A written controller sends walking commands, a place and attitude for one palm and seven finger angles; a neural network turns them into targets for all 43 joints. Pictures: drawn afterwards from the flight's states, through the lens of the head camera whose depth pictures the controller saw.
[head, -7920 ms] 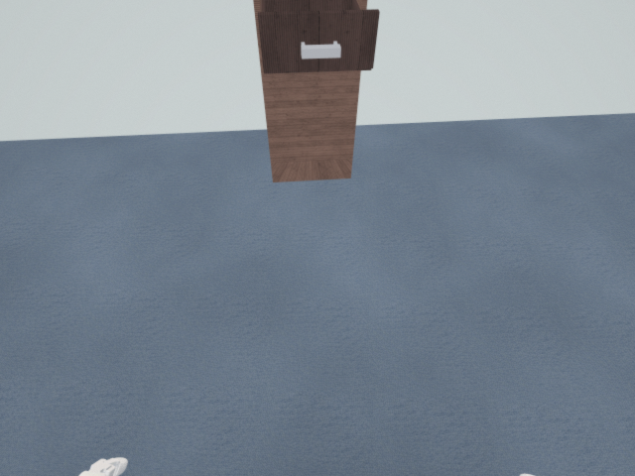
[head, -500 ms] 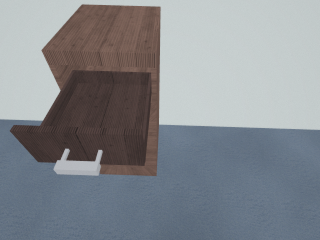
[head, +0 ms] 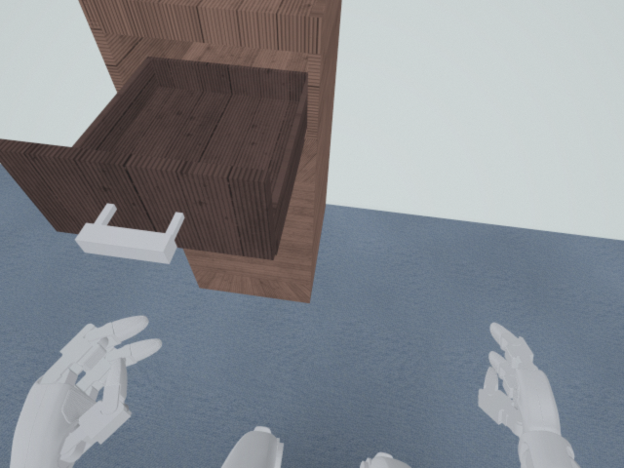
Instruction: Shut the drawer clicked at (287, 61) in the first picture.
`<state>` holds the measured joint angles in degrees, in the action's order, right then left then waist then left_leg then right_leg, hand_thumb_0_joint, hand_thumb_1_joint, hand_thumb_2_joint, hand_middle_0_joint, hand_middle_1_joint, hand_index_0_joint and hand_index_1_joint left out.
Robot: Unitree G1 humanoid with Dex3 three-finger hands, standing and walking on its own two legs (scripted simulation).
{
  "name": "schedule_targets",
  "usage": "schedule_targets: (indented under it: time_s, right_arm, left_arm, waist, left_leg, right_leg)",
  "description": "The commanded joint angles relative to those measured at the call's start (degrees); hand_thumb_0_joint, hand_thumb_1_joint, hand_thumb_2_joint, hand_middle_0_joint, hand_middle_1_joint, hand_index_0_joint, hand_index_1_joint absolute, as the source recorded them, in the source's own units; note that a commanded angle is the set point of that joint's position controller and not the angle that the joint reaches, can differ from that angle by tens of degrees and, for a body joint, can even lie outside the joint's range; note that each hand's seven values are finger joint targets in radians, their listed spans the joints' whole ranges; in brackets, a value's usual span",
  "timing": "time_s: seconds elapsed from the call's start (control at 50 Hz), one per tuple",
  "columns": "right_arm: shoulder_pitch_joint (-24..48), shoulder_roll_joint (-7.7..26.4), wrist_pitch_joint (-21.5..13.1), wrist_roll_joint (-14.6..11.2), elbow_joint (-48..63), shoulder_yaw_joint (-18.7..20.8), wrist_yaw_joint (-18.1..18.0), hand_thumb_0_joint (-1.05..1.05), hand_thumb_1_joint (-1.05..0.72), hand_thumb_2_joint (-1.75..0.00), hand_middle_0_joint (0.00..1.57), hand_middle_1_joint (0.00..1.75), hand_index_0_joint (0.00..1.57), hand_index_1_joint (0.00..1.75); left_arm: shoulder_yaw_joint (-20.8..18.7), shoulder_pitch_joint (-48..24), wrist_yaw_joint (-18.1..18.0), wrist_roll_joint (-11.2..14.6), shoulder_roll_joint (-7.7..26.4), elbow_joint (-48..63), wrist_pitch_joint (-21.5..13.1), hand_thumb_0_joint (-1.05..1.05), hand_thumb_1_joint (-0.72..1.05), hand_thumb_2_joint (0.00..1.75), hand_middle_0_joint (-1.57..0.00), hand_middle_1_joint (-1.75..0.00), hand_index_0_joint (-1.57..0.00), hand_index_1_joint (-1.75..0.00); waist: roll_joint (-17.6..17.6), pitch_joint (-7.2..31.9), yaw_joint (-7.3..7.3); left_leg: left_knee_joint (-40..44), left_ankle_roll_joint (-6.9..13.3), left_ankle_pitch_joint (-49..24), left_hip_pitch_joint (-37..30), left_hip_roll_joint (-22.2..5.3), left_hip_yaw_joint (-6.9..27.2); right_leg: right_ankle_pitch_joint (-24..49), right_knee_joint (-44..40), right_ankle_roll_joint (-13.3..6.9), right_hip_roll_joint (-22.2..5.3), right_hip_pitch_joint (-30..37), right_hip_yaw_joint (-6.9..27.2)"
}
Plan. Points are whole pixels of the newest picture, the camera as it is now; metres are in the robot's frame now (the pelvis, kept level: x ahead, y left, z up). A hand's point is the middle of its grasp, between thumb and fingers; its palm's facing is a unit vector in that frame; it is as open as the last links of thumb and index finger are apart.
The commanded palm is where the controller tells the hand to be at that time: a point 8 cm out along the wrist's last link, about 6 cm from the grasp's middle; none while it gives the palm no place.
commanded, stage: raise the hand and make a fist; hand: left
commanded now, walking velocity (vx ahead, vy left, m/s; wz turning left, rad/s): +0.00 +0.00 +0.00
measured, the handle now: (135, 229) +0.36 +0.28 +0.09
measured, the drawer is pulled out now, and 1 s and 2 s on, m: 0.30 0.30 0.30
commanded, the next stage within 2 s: bring the fist close to the handle in 1.42 s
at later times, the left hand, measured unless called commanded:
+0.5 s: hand (95, 371) +0.18 +0.23 +0.11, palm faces +0.02 -1.00 -0.07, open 3.4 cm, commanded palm +0.15 +0.29 +0.13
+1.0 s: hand (56, 340) +0.19 +0.24 +0.17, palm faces +0.04 -1.00 -0.08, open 3.3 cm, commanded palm +0.15 +0.30 +0.19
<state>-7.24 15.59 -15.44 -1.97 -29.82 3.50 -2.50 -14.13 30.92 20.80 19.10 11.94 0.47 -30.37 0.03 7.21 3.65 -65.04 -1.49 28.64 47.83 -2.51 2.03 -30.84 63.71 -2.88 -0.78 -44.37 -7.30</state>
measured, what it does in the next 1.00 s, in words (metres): rises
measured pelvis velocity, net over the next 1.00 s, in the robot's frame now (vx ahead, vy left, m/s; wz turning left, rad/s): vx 0.02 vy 0.03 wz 0.00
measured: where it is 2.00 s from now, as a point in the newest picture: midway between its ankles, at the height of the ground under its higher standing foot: outside the picture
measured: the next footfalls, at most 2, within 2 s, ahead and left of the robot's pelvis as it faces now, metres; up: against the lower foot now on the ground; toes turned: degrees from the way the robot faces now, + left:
none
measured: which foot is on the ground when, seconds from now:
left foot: down 0.00-1.00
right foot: down 0.00-1.00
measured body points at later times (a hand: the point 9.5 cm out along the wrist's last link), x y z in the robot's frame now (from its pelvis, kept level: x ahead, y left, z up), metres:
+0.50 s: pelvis +0.01 +0.01 +0.04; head +0.05 +0.01 +0.49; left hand +0.17 +0.29 +0.12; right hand +0.17 -0.25 -0.03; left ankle +0.04 +0.13 -0.66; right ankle +0.01 -0.09 -0.66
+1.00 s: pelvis +0.02 +0.03 +0.06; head +0.01 +0.03 +0.51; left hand +0.18 +0.30 +0.17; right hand +0.23 -0.16 +0.01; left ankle +0.04 +0.13 -0.66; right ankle +0.01 -0.09 -0.65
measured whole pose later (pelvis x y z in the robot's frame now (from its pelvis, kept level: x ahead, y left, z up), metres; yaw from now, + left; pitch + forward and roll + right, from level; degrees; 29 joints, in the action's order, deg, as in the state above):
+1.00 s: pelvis +0.02 +0.03 +0.06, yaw +0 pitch +2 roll -2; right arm -12.8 11.8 -18.2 -3.2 -31.9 -4.2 -3.7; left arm -15.1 31.5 18.6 18.9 15.9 18.8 -6.3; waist -2.7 4.6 4.3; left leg -45.0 1.3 22.1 25.4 -0.9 0.0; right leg -22.1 41.0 0.3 -1.4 -21.2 -5.6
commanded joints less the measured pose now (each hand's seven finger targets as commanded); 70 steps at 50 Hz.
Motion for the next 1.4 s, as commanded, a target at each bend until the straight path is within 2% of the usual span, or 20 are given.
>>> schedule_targets:
  time_s: [0.0, 0.12, 0.16, 0.28, 0.38, 0.44, 0.54, 0.56, 0.64, 0.74, 0.8, 0.82, 0.86, 0.9, 0.98, 1.08, 1.12, 1.16, 1.28, 1.38]
  right_arm:
    - [-2.99, 5.62, -2.52, -1.02, 7.36, 0.67, -2.65, 0.0, -0.9, -0.9, 0.2, 0.3, 0.2, 0.3]
    - [-0.73, 3.16, -1.09, -0.9, 6.13, -0.2, -2.82, 0.0, -0.9, -0.9, 0.2, 0.3, 0.2, 0.3]
    - [0.64, 2.51, -0.8, -0.8, 5.94, -0.09, -2.64, 0.0, -0.9, -0.9, 0.2, 0.3, 0.2, 0.3]
    - [-0.34, 3.63, -2.57, -1.21, 6.15, 0.2, -2.34, 0.0, -0.9, -0.9, 0.2, 0.3, 0.2, 0.3]
    - [-1.98, 4.23, -5.86, -1.42, 5.1, 0.4, -2.36, 0.0, -0.9, -0.9, 0.2, 0.3, 0.2, 0.3]
    - [-2.11, 4.5, -6.75, -1.53, 4.92, 0.3, -2.38, 0.0, -0.9, -0.9, 0.2, 0.3, 0.2, 0.3]
    - [-1.28, 4.33, -6.94, -1.74, 5.74, -0.49, -2.39, 0.0, -0.9, -0.9, 0.2, 0.3, 0.2, 0.3]
    - [-0.98, 4.35, -6.83, -1.58, 6.06, -0.85, -2.21, 0.0, -0.9, -0.9, 0.2, 0.3, 0.2, 0.3]
    - [-0.82, 3.78, -6.57, -1.64, 7.05, -1.47, -1.54, 0.0, -0.9, -0.9, 0.2, 0.3, 0.2, 0.3]
    - [-0.28, 3.56, -5.35, -1.46, 7.77, -2.34, -1.15, 0.0, -0.9, -0.9, 0.2, 0.3, 0.2, 0.3]
    - [-0.27, 3.63, -5.47, -1.36, 7.96, -3.05, -1.15, 0.0, -0.9, -0.9, 0.2, 0.3, 0.2, 0.3]
    - [-0.35, 3.64, -5.63, -1.38, 8.09, -3.29, -1.18, 0.0, -0.9, -0.9, 0.2, 0.3, 0.2, 0.3]
    - [-0.09, 4.12, -5.81, -1.26, 7.37, -3.52, -1.64, 0.0, -0.9, -0.9, 0.2, 0.3, 0.2, 0.3]
    - [-0.14, 3.91, -6.16, -1.52, 7.39, -3.59, -1.81, 0.0, -0.9, -0.9, 0.2, 0.3, 0.2, 0.3]
    - [0.14, 4.2, -7.04, -1.75, 6.88, -4.08, -2.34, 0.0, -0.9, -0.9, 0.2, 0.3, 0.2, 0.3]
    - [1.02, 4.02, -8.08, -1.99, 6.23, -4.05, -2.08, 0.0, -0.9, -0.9, 0.2, 0.3, 0.2, 0.3]
    - [1.19, 4.07, -8.34, -2.03, 6.44, -3.78, -1.92, 0.0, -0.9, -0.9, 0.2, 0.3, 0.2, 0.3]
    - [1.49, 4.09, -8.39, -1.96, 5.99, -3.48, -2.08, 0.0, -0.9, -0.9, 0.2, 0.3, 0.2, 0.3]
    - [0.72, 4.09, -9.38, -2.13, 5.64, -3.3, -2.19, 0.0, -0.9, -0.9, 0.2, 0.3, 0.2, 0.3]
    - [0.79, 4.59, -10.33, -2.4, 4.91, -3.04, -2.77, 0.0, -0.9, -0.9, 0.2, 0.3, 0.2, 0.3]
  left_arm:
    - [-3.68, -11.22, 2.71, 0.08, 13.42, 17.31, 3.58, 0.0, 0.9, 0.9, -0.7, -0.84, -0.7, -0.84]
    - [-10.77, -3.98, 1.5, 2.61, 13.65, 12.16, 10.97, 0.0, 0.9, 0.9, -0.82, -0.97, -0.82, -0.97]
    - [-13.72, 0.07, 1.12, 3.47, 14.28, 8.46, 11.85, 0.0, 0.9, 0.9, -0.86, -1.01, -0.86, -1.01]
    - [-12.25, 0.0, 3.52, 4.45, 13.72, 11.18, 8.89, 0.0, 0.9, 0.9, -0.98, -1.14, -0.98, -1.14]
    - [-10.64, 0.29, 3.66, 5.13, 13.16, 15.58, 5.69, 0.0, 0.9, 0.9, -1.08, -1.25, -1.08, -1.25]
    - [-9.2, 0.3, 2.58, 4.1, 12.36, 17.3, 5.93, 0.0, 0.9, 0.9, -1.14, -1.32, -1.14, -1.32]
    - [-7.67, -0.26, -0.16, 2.41, 11.93, 21.06, 8.68, 0.0, 0.9, 0.9, -1.24, -1.43, -1.24, -1.43]
    - [-6.94, -0.64, -0.62, 2.06, 11.85, 21.47, 9.73, 0.0, 0.9, 0.9, -1.26, -1.45, -1.26, -1.45]
    - [-6.08, 1.19, -2.05, 0.86, 10.95, 24.83, 13.4, 0.0, 0.9, 0.9, -1.34, -1.53, -1.34, -1.53]
    - [-6.33, 1.9, -2.74, 0.58, 10.96, 27.05, 17.64, 0.0, 0.9, 0.9, -1.4, -1.6, -1.4, -1.6]
    - [-4.86, 0.09, -2.61, 0.46, 10.31, 29.77, 18.78, 0.0, 0.9, 0.9, -1.4, -1.6, -1.4, -1.6]
    - [-3.98, -0.18, -2.59, 0.74, 9.58, 30.03, 19.21, 0.0, 0.9, 0.9, -1.4, -1.6, -1.4, -1.6]
    - [-5.34, -2.75, -2.67, 0.79, 11.34, 29.85, 19.74, 0.0, 0.9, 0.9, -1.4, -1.6, -1.4, -1.6]
    - [-7.04, -1.87, -2.57, 0.77, 12.44, 30.35, 20.29, 0.0, 0.9, 0.9, -1.4, -1.6, -1.4, -1.6]
    - [-6.95, -5.2, -2.21, 1.13, 12.75, 31.66, 21.43, 0.0, 0.9, 0.9, -1.4, -1.6, -1.4, -1.6]
    - [-6.98, -0.9, -1.39, 1.79, 11.22, 28.35, 22.86, 0.0, 0.9, 0.9, -1.4, -1.6, -1.4, -1.6]
    - [-8.02, 0.08, -1.32, 1.77, 12.36, 28.93, 22.95, 0.0, 0.9, 0.9, -1.4, -1.6, -1.4, -1.6]
    - [-10.71, 0.54, -1.97, 1.94, 14.34, 28.71, 22.48, 0.0, 0.9, 0.9, -1.4, -1.6, -1.4, -1.6]
    - [-10.14, -0.08, -2.15, 2.37, 13.41, 29.55, 19.24, 0.0, 0.9, 0.9, -1.4, -1.6, -1.4, -1.6]
    - [-9.89, -1.55, -0.93, 2.77, 13.7, 26.87, 18.64, 0.0, 0.9, 0.9, -1.4, -1.6, -1.4, -1.6]
  waist:
    - [-2.97, 8.61, -5.82]
    - [-0.95, 9.17, -2.27]
    - [2.93, 8.22, -0.9]
    - [3.99, 5.87, -2.14]
    - [1.01, 7.0, -2.38]
    - [-1.93, 5.89, -2.33]
    - [-5.46, 3.75, -1.79]
    - [-3.68, 3.4, -1.9]
    - [-6.55, 3.93, -1.01]
    - [-4.03, 2.47, -0.74]
    - [-5.86, 1.47, -0.97]
    - [-4.38, 0.98, -1.21]
    - [-2.83, 0.05, -1.43]
    - [-4.87, 1.67, -0.81]
    - [-4.85, 1.43, -1.07]
    - [-3.89, 0.06, -0.23]
    - [-4.08, 0.71, 0.12]
    - [-2.33, 0.29, 0.43]
    - [-5.22, -0.62, -0.28]
    - [-2.15, -1.74, -0.99]
  left_leg:
    - [8.19, 3.88, -7.72, -7.18, 2.23, -1.51]
    - [12.18, 2.89, -15.48, -9.23, 2.22, -0.51]
    - [13.0, 2.46, -16.29, -8.44, 2.27, -0.02]
    - [15.86, 2.6, -14.91, -10.79, 2.65, -0.2]
    - [17.88, 2.96, -15.75, -15.6, 2.62, -0.21]
    - [19.9, 3.12, -15.98, -18.18, 2.56, -0.39]
    - [23.43, 2.93, -13.94, -21.38, 2.26, 0.1]
    - [24.07, 3.06, -13.92, -21.45, 2.18, 0.52]
    - [26.0, 2.54, -16.69, -24.12, 2.01, 0.73]
    - [27.46, 2.06, -18.83, -25.43, 1.8, 1.04]
    - [28.09, 1.84, -19.07, -26.83, 1.81, 1.2]
    - [28.45, 1.91, -17.88, -26.88, 1.75, 1.48]
    - [28.87, 2.06, -16.5, -26.73, 1.75, 1.76]
    - [29.43, 1.9, -16.47, -27.86, 1.81, 1.56]
    - [30.51, 2.02, -16.09, -29.18, 1.84, 1.66]
    - [31.33, 1.77, -17.89, -29.11, 2.15, 1.18]
    - [31.29, 1.85, -18.63, -29.17, 2.26, 0.73]
    - [31.13, 1.92, -18.71, -28.59, 2.3, 0.57]
    - [30.81, 2.08, -16.85, -28.86, 2.52, -0.35]
    - [30.15, 2.52, -15.16, -28.01, 2.56, -0.42]
  right_leg:
    - [0.76, -20.5, 2.54, 0.18, 6.97, 12.83]
    - [16.99, -21.06, 4.09, -0.87, 16.24, 11.54]
    - [20.51, -21.81, 5.12, -1.53, 19.05, 12.54]
    - [16.75, -24.35, 5.37, -1.44, 17.4, 12.34]
    - [15.17, -24.69, 3.88, -0.32, 16.6, 10.16]
    - [14.01, -24.0, 2.71, 0.85, 15.29, 7.25]
    - [12.37, -24.31, 1.88, 1.71, 15.35, 4.25]
    - [12.52, -24.33, 1.84, 2.1, 16.06, 3.72]
    - [16.67, -24.25, 1.64, 2.25, 18.01, 2.04]
    - [19.45, -25.26, 1.67, 2.81, 19.78, 1.18]
    - [19.65, -25.97, 1.6, 2.78, 20.09, 1.09]
    - [18.82, -26.45, 1.76, 2.81, 19.6, 0.94]
    - [17.68, -27.4, 1.71, 3.01, 20.21, 1.24]
    - [17.38, -28.01, 1.6, 2.69, 21.06, 1.48]
    - [17.06, -29.46, 1.67, 2.52, 22.19, 1.64]
    - [19.08, -30.39, 1.53, 2.57, 23.9, 1.42]
    - [20.17, -30.48, 1.58, 2.51, 24.41, 1.64]
    - [19.92, -31.08, 1.54, 2.71, 25.08, 2.02]
    - [17.76, -31.85, 1.66, 2.4, 23.93, 2.94]
    - [15.95, -33.16, 2.14, 2.01, 23.11, 4.52]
